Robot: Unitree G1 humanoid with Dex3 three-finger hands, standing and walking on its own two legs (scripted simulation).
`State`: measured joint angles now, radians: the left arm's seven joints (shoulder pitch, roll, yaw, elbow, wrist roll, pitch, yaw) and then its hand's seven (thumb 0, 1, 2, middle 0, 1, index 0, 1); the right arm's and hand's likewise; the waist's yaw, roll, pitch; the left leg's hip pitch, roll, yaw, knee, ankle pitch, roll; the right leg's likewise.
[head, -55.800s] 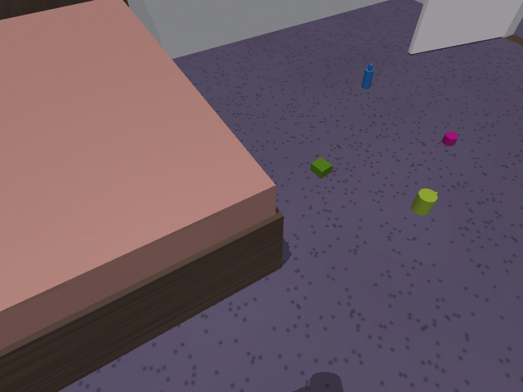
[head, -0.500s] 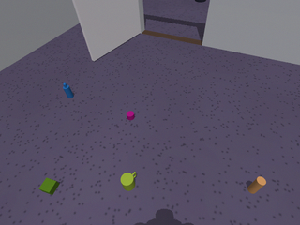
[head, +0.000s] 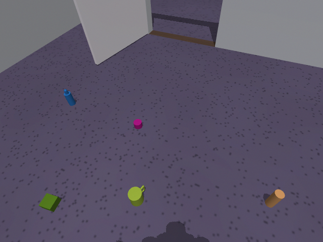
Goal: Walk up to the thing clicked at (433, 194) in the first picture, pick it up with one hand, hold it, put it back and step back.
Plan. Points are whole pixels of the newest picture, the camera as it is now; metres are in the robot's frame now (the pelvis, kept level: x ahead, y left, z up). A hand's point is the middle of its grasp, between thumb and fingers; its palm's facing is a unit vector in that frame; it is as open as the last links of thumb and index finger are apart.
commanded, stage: stand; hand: left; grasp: from above
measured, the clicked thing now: (137, 194) +0.50 +0.21 -0.73
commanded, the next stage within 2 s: step back in 0.62 s
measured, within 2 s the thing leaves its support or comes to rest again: neither
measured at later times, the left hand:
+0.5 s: hand out of the picture +0.08 +0.25 -0.16, palm faces +0.00 -0.94 -0.34, open 7.4 cm
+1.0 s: hand out of the picture +0.07 +0.28 -0.17, palm faces -0.07 -0.91 -0.40, open 7.4 cm
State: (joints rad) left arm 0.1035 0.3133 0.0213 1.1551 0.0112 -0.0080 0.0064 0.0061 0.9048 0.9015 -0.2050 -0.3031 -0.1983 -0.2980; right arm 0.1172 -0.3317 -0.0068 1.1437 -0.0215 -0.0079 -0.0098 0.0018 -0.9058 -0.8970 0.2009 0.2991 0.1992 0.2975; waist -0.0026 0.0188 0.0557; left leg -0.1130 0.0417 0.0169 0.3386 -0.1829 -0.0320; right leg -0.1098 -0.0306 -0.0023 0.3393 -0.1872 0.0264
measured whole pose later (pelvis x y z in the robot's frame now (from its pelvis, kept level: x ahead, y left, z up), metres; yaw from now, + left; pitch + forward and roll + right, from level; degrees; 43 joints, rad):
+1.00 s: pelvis -0.06 +0.02 -0.02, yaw -1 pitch -1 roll +1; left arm 0.06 0.38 0.04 0.93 0.03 0.03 0.01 0.01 0.90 0.90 -0.21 -0.30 -0.20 -0.30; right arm 0.07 -0.42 -0.07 0.96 0.00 0.06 0.02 0.00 -0.91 -0.90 0.20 0.30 0.20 0.30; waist -0.02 -0.02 0.17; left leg -0.38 -0.05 -0.02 0.90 -0.50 0.03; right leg -0.37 -0.06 0.04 0.63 -0.24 0.01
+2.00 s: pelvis -0.30 +0.03 -0.02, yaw -1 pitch -3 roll -1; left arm 0.13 0.37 0.07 0.80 0.02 0.08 0.01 0.01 0.90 0.90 -0.21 -0.30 -0.20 -0.30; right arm 0.19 -0.36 -0.04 0.89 -0.05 0.03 0.00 0.00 -0.90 -0.90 0.20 0.30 0.20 0.30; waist -0.02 -0.03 0.18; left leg -0.26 -0.02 -0.06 0.63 -0.32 0.02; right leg -0.50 0.10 0.10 0.99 -0.49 -0.01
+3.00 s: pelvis -0.64 -0.02 -0.03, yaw -2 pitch -3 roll -3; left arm 0.21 0.36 0.05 0.94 0.03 -0.01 0.02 0.01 0.90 0.90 -0.21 -0.30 -0.20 -0.30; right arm 0.11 -0.40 -0.05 0.85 -0.04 0.05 0.00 0.00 -0.90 -0.90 0.20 0.30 0.20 0.30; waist 0.00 0.08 0.13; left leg -0.40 0.06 -0.05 0.71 -0.29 0.02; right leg -0.14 0.07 0.03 0.56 -0.37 -0.01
